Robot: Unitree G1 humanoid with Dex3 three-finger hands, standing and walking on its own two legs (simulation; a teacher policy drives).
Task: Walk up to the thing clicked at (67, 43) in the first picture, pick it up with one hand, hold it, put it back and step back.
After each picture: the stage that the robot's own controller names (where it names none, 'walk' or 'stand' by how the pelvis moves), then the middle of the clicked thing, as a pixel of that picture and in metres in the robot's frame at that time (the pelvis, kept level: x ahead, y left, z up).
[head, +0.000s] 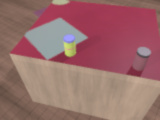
stand; (69, 45) +0.74 +0.13 -0.12
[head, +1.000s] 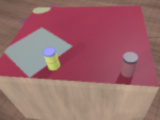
walk; (51, 58) +0.62 +0.24 -0.11
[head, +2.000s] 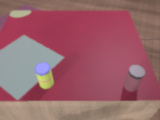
stand; (44, 75) +0.48 +0.21 -0.10
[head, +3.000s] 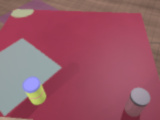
stand; (35, 91) +0.38 +0.24 -0.09
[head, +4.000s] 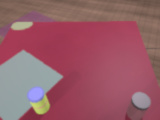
stand; (39, 100) +0.37 +0.23 -0.11
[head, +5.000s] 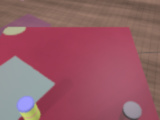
stand; (29, 110) +0.34 +0.26 -0.12
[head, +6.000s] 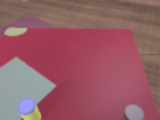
stand; (30, 112) +0.33 +0.26 -0.12
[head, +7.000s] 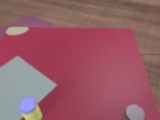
stand; (30, 111) +0.33 +0.25 -0.12
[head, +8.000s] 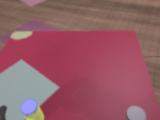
rise first; (32, 113) +0.33 +0.26 -0.12
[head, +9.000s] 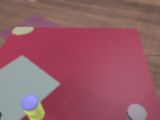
go down; (33, 108) +0.34 +0.26 -0.12
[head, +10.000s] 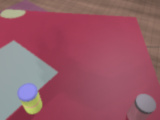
go down; (30, 99) +0.35 +0.23 -0.06
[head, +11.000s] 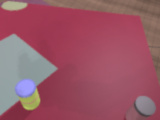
approach; (28, 94) +0.35 +0.23 -0.06
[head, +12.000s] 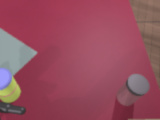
close; (4, 86) +0.35 +0.25 -0.01
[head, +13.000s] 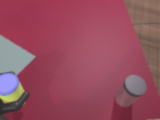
close; (11, 92) +0.34 +0.23 -0.01
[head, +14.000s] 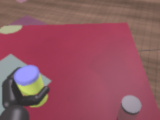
lift; (32, 86) +0.32 +0.18 +0.10
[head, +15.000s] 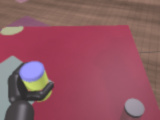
hold; (37, 82) +0.33 +0.17 +0.10
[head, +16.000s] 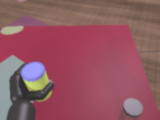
hold; (37, 82) +0.34 +0.17 +0.09
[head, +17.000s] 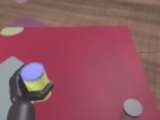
hold; (37, 82) +0.34 +0.18 +0.08
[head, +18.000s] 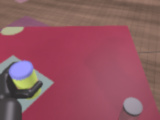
crouch; (26, 80) +0.35 +0.21 +0.09
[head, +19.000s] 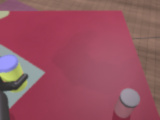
lower; (12, 74) +0.39 +0.25 +0.04
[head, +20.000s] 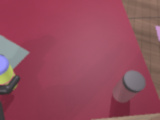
lower; (1, 74) +0.40 +0.24 -0.01
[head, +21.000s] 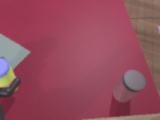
lower; (2, 77) +0.39 +0.25 +0.00
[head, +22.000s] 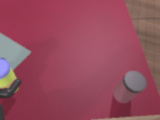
lower; (3, 78) +0.38 +0.25 +0.00
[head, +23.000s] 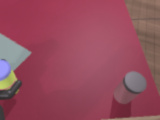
loosen; (3, 79) +0.38 +0.24 +0.00
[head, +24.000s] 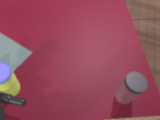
withdraw; (4, 81) +0.37 +0.24 -0.01
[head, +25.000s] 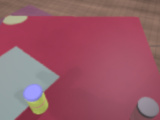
sink last; (36, 99) +0.35 +0.23 -0.06
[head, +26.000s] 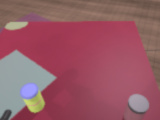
stand; (33, 98) +0.37 +0.25 -0.06
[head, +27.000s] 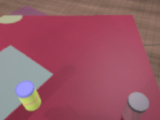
stand; (28, 96) +0.36 +0.25 -0.05
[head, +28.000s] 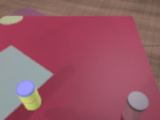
stand; (29, 95) +0.37 +0.25 -0.05
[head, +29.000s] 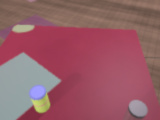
stand; (40, 99) +0.38 +0.24 -0.11
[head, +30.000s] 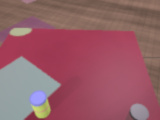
stand; (40, 104) +0.36 +0.23 -0.12
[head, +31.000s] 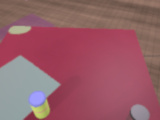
stand; (39, 105) +0.36 +0.23 -0.12
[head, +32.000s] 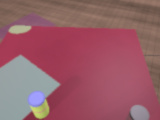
walk; (39, 105) +0.36 +0.23 -0.12
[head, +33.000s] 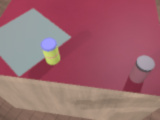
walk; (51, 51) +0.54 +0.19 -0.10
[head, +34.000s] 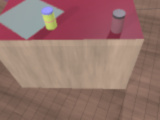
walk; (49, 18) +0.83 +0.28 -0.09
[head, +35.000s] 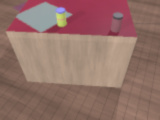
stand; (61, 17) +1.03 +0.21 -0.11
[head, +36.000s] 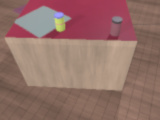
stand; (59, 22) +1.00 +0.22 -0.12
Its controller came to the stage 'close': yes
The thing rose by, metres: 0.20
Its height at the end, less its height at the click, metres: +0.00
